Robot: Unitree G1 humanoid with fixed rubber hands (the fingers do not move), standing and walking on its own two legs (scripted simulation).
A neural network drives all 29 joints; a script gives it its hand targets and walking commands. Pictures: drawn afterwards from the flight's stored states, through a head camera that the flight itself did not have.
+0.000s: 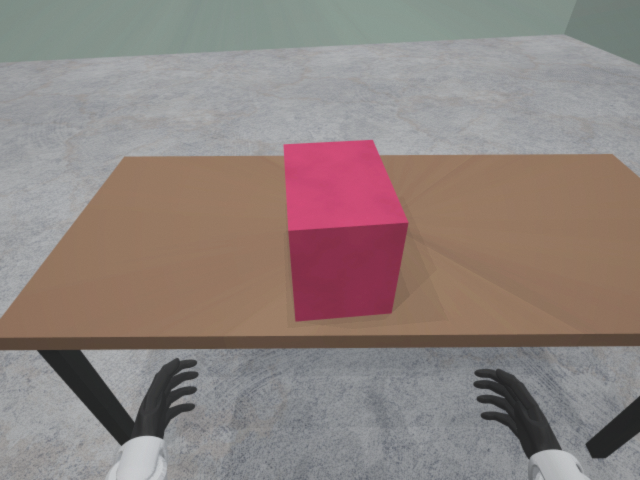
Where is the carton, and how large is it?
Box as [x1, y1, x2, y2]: [283, 140, 408, 321]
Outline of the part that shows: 372,140 283,144 288,233 296,321 391,312 408,222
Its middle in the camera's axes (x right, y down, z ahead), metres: +0.03 -0.02 +0.73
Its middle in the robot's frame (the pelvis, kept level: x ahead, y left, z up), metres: +0.57 -0.01 +0.01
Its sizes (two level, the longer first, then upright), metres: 0.263 0.177 0.215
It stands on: a table, 0.68 m high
